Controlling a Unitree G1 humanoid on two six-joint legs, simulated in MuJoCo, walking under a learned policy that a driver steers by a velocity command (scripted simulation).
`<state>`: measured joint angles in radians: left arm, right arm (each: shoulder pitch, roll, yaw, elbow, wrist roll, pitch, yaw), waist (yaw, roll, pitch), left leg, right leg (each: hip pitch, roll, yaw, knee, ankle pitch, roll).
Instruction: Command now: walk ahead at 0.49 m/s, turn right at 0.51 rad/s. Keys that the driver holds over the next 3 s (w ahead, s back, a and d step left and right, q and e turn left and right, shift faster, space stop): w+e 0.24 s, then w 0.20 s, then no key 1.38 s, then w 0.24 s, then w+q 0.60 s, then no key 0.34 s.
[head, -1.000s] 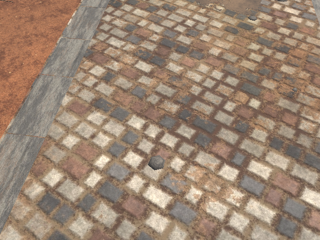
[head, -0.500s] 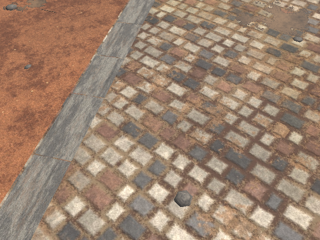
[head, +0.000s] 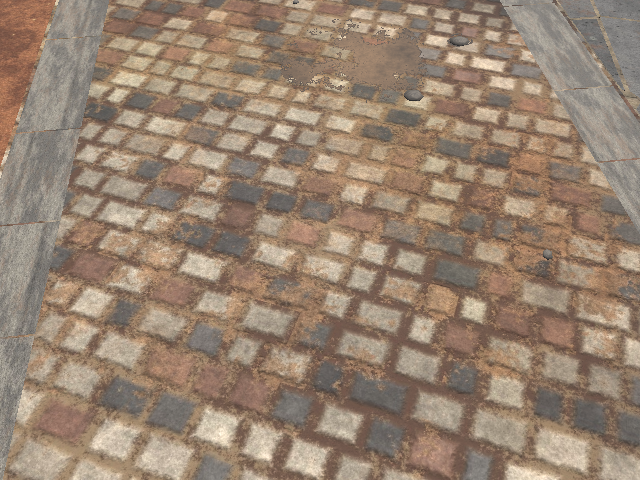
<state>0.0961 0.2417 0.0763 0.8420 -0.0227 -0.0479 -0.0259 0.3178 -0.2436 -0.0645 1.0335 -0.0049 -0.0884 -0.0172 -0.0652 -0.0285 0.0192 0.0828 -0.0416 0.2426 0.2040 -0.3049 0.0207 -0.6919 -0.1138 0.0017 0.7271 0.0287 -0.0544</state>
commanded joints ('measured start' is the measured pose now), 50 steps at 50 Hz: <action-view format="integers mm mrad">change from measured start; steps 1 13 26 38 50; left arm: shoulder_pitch -130 93 259 241 156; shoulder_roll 28 125 157 124 140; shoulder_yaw -8 30 25 12 9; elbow -118 -136 -38 -34 6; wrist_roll -2 22 17 17 36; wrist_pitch -9 -34 -28 64 55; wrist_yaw -28 -1 37 71 71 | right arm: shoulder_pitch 9 -111 -385 -280 -224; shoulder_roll -175 -162 -103 -98 -102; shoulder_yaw -33 -28 0 15 24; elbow -46 -184 -272 -201 -130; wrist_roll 13 23 -3 -19 -12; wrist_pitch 9 -44 -30 24 59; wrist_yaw -8 17 40 41 18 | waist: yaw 4 49 143 95 53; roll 43 42 -53 138 -46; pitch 98 -82 19 -93 12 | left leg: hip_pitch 3 -702 -628 -359 -387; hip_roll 327 180 88 281 77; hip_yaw -47 -337 -253 -490 -276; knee -15 980 316 61 146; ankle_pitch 585 -23 461 278 -91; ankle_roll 118 -3 -27 193 12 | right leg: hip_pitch -31 616 581 257 384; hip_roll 20 -82 -26 44 30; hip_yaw -53 366 157 89 81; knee -75 -483 -447 303 -322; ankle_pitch -38 -4 157 -530 -416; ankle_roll -24 -245 -137 101 21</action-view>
